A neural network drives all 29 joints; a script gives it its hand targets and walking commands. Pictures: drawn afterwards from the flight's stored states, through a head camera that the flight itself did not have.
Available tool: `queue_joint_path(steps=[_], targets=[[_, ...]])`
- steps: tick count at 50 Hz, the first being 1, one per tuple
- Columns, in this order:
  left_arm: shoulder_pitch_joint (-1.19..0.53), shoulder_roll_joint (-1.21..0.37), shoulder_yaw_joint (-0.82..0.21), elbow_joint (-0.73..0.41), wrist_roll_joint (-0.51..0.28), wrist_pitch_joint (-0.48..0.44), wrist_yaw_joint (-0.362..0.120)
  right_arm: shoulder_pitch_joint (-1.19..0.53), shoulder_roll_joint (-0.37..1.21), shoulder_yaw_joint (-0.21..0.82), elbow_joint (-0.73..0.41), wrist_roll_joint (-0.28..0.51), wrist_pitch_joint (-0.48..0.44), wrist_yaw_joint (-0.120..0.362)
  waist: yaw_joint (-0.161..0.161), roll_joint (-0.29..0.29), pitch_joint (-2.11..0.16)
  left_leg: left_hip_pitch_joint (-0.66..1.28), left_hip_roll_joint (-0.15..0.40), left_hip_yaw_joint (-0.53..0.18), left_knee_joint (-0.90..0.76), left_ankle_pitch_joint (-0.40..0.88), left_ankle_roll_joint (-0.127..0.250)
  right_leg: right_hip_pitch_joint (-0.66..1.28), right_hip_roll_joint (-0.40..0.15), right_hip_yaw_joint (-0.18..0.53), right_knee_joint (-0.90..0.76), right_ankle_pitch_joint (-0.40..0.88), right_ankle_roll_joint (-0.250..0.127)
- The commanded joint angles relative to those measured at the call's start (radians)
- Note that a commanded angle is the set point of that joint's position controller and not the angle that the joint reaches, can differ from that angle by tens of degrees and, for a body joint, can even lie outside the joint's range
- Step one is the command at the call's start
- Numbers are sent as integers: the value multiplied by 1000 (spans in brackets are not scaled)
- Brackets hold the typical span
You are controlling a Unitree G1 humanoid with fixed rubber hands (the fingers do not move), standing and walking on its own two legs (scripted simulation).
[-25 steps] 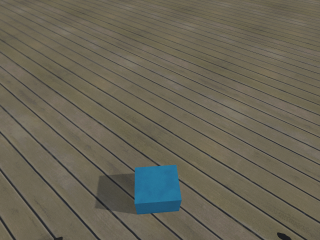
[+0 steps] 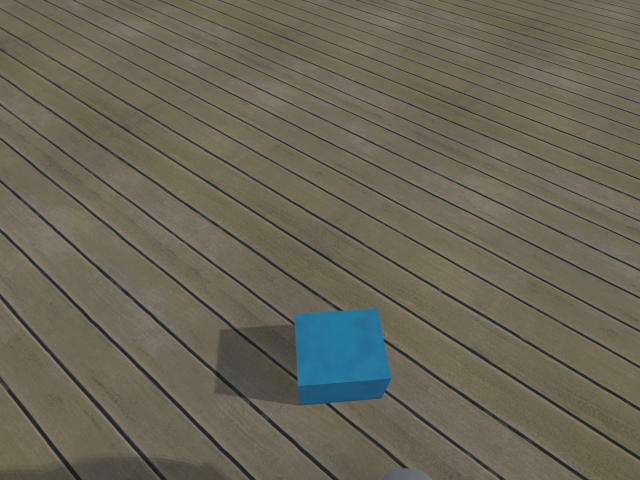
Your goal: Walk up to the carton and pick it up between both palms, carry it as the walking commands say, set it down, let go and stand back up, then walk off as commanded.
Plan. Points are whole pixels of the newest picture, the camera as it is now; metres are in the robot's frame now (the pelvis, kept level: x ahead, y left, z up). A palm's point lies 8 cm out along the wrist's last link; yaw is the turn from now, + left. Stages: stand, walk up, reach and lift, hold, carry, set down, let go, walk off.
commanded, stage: walk off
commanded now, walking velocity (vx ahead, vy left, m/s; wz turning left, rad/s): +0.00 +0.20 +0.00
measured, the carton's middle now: (338, 356) +0.52 -0.04 -0.68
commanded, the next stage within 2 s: none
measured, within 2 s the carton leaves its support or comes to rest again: neither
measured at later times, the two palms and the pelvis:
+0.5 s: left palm out of the picture -0.01 +0.36 -0.11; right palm out of the picture +0.05 -0.19 -0.14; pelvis +0.00 +0.08 +0.00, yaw +2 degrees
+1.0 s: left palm out of the picture +0.04 +0.46 -0.12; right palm out of the picture +0.04 -0.04 -0.16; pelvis +0.00 +0.20 -0.01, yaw +2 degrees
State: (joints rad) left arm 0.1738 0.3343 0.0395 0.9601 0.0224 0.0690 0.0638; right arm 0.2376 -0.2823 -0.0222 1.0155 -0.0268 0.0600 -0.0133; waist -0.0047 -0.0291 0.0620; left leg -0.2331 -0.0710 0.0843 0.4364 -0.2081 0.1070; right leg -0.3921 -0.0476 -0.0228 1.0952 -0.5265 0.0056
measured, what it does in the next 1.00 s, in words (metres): steps to the left: right foot, then left foot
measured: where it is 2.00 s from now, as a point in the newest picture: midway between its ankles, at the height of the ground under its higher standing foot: outside the picture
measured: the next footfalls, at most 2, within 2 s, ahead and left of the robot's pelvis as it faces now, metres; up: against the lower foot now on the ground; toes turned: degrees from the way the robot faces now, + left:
right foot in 0.22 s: +0.02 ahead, -0.08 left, +0.00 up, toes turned -7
left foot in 0.60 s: +0.04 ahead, +0.28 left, +0.00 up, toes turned +6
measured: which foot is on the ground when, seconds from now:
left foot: down 0.00-0.24, up 0.26-0.58, down 0.60-0.94, up 0.96-1.00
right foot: up 0.00-0.20, down 0.22-0.60, up 0.62-0.92, down 0.94-1.00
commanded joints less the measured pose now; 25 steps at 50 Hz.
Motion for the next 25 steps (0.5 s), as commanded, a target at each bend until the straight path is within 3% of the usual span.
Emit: queue_joint_path(steps=[1,5,8,10,11,12,13,14,16,18,20,22,25], targets=[[39,71,11,-23,-6,-2,9,41,-132,-21,-32,-4,-5,-12,-1,134,-73,142,246,-266,-159,261,78,-46,-13,-12,-91,-8,1],[41,47,6,-16,-18,1,28,63,-111,-18,-22,-11,7,-16,-6,140,-59,126,259,-287,-174,245,78,27,-6,-29,-269,3,-13],[87,35,8,6,-19,-4,32,48,-108,-21,-23,-13,13,-15,15,111,-60,79,260,-295,-192,208,61,102,-13,-43,-390,55,-40],[142,23,11,28,-14,-10,34,34,-107,-24,-23,-7,20,-16,48,73,-58,14,236,-274,-181,108,22,194,-23,-57,-546,147,-61],[194,31,15,41,-3,-17,35,29,-112,-28,-25,2,22,-17,76,38,-45,-76,204,-243,-157,15,-32,290,-62,-42,-700,257,-71],[223,85,25,41,16,-22,39,48,-88,-28,-35,12,18,-14,75,-168,-47,-233,132,-167,40,-182,-96,394,-266,208,-840,157,-113],[169,164,48,17,23,-13,43,20,-90,-40,-70,-7,16,-11,80,-363,52,-370,-6,-22,422,-380,-142,221,-559,524,-945,239,-267],[172,135,42,28,29,-20,46,-36,-131,-54,-71,-36,14,-2,71,-137,73,-326,44,-195,625,-300,-130,128,-521,432,-914,377,-285],[48,100,39,-2,11,-36,33,68,-85,-64,-43,-24,7,13,-23,-51,40,-288,56,-214,731,-180,-155,121,-376,221,-854,429,-198],[40,86,42,-10,7,-51,24,86,-72,-70,-39,-28,7,26,-14,-88,8,-301,47,-179,747,-144,-198,188,-301,110,-797,590,-160],[98,76,49,2,21,-53,16,36,-35,-59,-65,-12,18,32,18,-122,-2,-314,53,-141,678,-154,-228,234,-276,52,-761,705,-142],[137,103,63,9,29,-54,12,-7,-7,-45,-93,0,25,36,44,-163,-5,-299,82,-103,531,-172,-238,263,-264,28,-742,716,-122],[157,155,86,9,31,-46,2,-64,-7,-33,-137,4,28,47,78,-233,-8,-177,108,-27,325,-202,-220,220,-266,9,-732,674,-109]])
